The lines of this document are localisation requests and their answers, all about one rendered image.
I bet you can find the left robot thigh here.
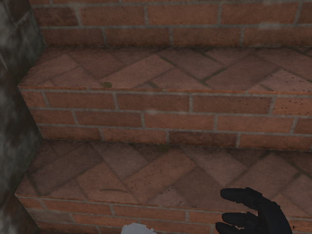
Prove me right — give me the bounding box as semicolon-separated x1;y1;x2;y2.
122;222;157;234

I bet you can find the right robot hand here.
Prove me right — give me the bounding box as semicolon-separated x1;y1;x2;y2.
215;187;294;234

